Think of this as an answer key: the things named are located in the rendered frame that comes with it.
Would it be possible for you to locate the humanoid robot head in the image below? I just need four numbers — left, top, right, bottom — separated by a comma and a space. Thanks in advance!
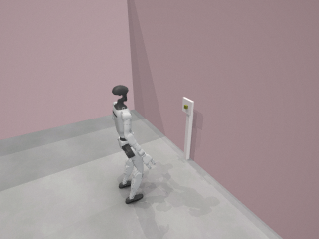
112, 85, 129, 111

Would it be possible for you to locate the right robot hand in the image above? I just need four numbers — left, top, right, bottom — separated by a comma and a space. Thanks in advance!
142, 154, 156, 169

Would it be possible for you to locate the robot right upper arm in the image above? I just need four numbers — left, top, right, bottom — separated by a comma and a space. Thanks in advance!
121, 110, 132, 141

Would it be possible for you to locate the right robot forearm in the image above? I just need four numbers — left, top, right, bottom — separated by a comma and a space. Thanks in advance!
127, 134, 146, 157

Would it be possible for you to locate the right robot thigh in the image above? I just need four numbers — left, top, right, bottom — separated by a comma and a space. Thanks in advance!
124, 145, 144, 178

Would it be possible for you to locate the panel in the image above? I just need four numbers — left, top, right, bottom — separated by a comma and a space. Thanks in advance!
182, 97, 194, 160

